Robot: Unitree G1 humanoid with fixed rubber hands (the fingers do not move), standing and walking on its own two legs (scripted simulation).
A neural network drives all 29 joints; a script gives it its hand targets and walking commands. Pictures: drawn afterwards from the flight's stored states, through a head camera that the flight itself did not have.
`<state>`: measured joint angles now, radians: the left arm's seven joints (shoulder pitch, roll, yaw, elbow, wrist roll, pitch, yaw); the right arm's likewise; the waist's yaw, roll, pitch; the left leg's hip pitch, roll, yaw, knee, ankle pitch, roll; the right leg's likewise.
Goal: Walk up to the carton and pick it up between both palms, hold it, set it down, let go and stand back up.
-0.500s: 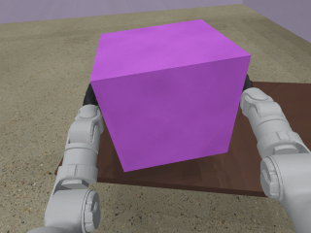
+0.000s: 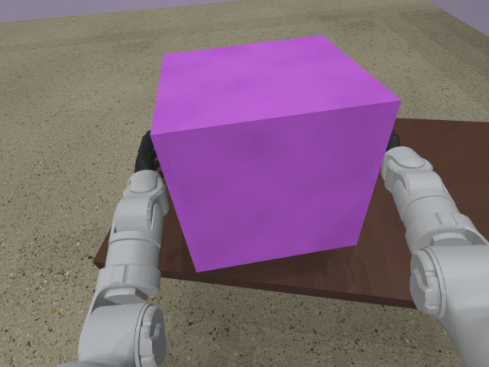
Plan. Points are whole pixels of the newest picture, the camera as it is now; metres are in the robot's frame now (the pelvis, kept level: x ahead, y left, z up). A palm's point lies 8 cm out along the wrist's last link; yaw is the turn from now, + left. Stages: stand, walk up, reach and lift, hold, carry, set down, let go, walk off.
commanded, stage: set down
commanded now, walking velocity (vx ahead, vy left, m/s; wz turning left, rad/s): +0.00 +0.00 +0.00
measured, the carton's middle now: (261, 150) +0.47 +0.04 +0.10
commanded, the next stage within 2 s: none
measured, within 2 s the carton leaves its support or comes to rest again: rests again in 1.52 s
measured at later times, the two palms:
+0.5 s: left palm (162, 181) +0.38 +0.21 +0.10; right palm (382, 148) +0.48 -0.17 +0.12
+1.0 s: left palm (165, 194) +0.37 +0.21 +0.08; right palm (380, 157) +0.47 -0.18 +0.10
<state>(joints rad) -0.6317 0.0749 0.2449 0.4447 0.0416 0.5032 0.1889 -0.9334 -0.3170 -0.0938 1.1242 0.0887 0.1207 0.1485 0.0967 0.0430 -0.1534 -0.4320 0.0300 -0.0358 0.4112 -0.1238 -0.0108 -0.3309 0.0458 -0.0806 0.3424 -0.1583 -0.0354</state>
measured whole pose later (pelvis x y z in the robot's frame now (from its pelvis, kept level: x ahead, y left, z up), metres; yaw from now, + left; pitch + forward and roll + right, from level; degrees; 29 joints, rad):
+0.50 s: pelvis +0.02 -0.01 +0.00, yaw +0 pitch +11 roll -1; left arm -0.55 0.03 0.25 0.44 0.04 0.36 0.20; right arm -0.93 -0.32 -0.10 1.13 0.07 0.03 0.15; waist 0.10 0.04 -0.14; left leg -0.44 0.03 -0.04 0.39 -0.14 -0.02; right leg -0.35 0.05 -0.08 0.34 -0.18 -0.04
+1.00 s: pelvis +0.02 -0.01 +0.00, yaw +0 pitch +11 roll -1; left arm -0.51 0.01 0.25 0.51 0.05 0.25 0.20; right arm -0.90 -0.32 -0.10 1.18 0.06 -0.07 0.16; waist 0.11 0.04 -0.13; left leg -0.44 0.03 -0.03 0.39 -0.14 -0.02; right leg -0.35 0.05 -0.08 0.34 -0.18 -0.04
